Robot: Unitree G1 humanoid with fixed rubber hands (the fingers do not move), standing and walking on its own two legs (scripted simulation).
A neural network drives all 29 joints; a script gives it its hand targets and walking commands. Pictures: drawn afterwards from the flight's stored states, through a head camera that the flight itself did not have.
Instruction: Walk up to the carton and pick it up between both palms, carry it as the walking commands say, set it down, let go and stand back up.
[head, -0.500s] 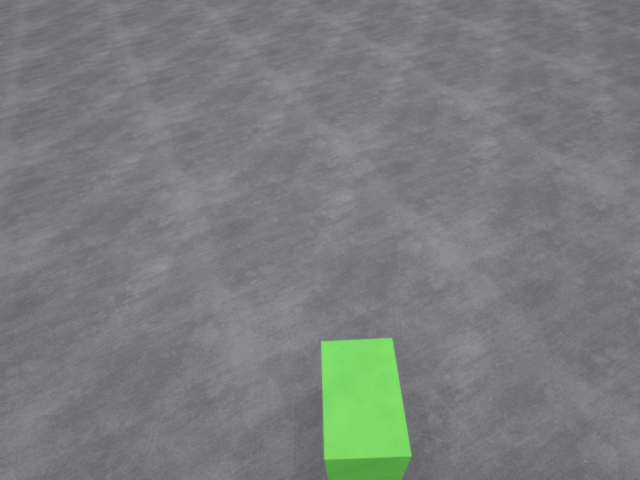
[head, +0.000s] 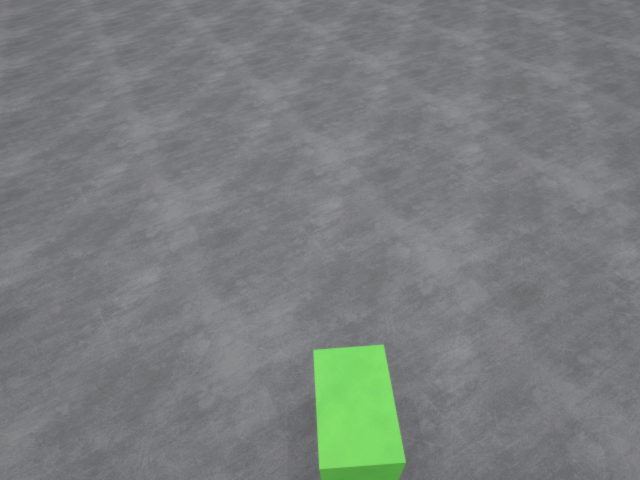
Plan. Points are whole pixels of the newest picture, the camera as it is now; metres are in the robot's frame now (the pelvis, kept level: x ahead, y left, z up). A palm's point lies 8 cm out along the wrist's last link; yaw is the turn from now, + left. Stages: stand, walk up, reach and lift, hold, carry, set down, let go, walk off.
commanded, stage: walk up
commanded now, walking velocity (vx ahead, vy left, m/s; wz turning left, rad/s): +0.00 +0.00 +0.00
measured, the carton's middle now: (353, 420) +0.42 -0.04 -0.63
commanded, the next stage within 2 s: stand in 1.00 s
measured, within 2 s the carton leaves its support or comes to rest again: neither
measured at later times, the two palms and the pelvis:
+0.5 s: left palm out of the picture -0.01 +0.22 -0.15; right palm out of the picture -0.01 -0.20 -0.15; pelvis +0.01 +0.01 +0.00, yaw +0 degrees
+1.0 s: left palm out of the picture -0.02 +0.23 -0.15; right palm out of the picture -0.02 -0.20 -0.15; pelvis +0.00 +0.01 +0.00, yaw +0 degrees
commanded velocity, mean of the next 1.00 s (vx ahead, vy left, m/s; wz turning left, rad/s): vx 0.00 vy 0.00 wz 0.00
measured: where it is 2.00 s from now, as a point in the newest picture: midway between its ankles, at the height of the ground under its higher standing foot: outside the picture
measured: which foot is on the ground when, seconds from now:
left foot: down 0.00-1.00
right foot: down 0.00-1.00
